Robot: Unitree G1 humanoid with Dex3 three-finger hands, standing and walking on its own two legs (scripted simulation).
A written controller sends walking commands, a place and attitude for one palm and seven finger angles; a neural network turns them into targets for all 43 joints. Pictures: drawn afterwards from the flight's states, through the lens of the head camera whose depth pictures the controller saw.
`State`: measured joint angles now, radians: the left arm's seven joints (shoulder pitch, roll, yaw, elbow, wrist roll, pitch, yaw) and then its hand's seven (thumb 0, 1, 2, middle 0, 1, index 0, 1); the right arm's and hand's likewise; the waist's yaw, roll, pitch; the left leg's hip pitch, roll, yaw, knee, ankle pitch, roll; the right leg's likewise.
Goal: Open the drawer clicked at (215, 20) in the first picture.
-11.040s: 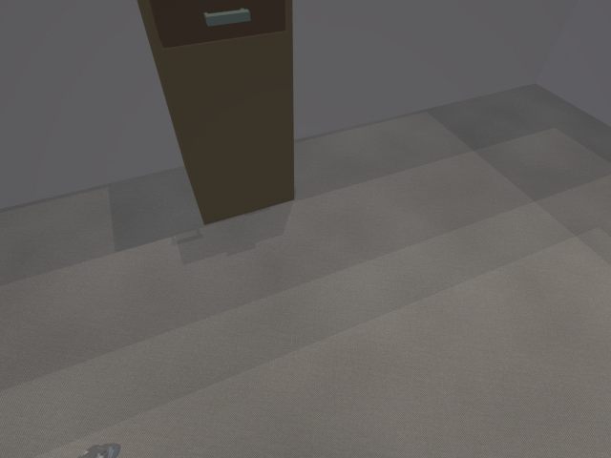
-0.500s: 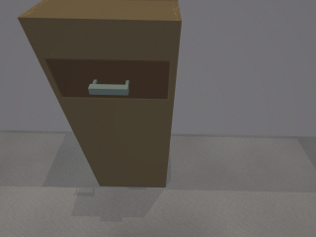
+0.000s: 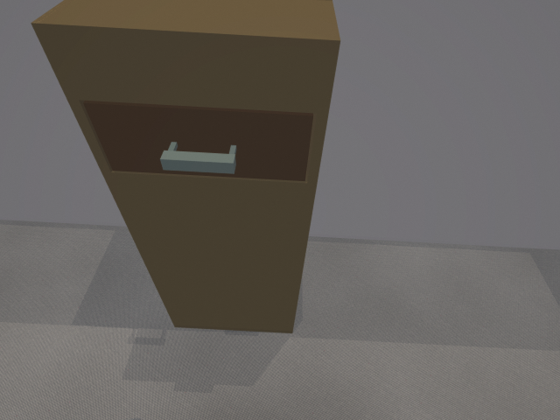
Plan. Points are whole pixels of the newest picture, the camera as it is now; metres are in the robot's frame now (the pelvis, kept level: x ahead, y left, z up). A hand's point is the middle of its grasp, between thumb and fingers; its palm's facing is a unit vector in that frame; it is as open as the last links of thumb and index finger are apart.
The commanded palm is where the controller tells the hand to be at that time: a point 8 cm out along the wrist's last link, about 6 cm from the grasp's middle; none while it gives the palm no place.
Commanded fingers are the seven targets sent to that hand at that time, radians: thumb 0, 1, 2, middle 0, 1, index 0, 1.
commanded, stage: raise the hand with hooked fingers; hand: left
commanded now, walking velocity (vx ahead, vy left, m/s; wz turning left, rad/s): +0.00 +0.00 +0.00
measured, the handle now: (201, 155) +0.52 +0.18 +0.08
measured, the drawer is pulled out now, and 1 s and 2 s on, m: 0.00 0.00 0.00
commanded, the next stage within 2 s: move the hooked fingers above the handle in 1.80 s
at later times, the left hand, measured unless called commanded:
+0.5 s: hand (124, 368) +0.18 +0.22 +0.00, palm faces +0.11 -0.08 -0.99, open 9.6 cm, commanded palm +0.16 +0.21 +0.06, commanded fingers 0.00 0.18 0.59 -0.25 -0.76 -0.25 -0.76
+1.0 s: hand (134, 269) +0.27 +0.21 +0.11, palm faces +0.14 -0.08 -0.99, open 12.5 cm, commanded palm +0.24 +0.21 +0.17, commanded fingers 0.00 -0.41 0.34 -0.29 -1.14 -0.29 -1.14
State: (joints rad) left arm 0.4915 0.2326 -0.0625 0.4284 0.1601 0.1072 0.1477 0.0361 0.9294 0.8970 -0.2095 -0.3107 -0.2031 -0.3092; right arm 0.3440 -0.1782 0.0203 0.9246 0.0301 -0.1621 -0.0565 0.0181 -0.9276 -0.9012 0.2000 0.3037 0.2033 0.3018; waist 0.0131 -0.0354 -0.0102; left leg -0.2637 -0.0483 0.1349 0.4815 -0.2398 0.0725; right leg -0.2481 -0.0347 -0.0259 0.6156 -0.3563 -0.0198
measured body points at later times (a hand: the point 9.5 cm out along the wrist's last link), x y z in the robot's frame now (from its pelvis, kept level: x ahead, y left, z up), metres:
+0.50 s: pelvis +0.00 -0.05 -0.03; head +0.01 -0.07 +0.42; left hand +0.17 +0.22 +0.06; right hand +0.28 -0.23 -0.10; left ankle +0.01 +0.07 -0.73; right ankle -0.01 -0.11 -0.73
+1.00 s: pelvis +0.02 -0.04 +0.00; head +0.02 -0.08 +0.45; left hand +0.25 +0.21 +0.16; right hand +0.23 -0.27 -0.11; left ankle +0.02 +0.07 -0.73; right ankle -0.01 -0.11 -0.73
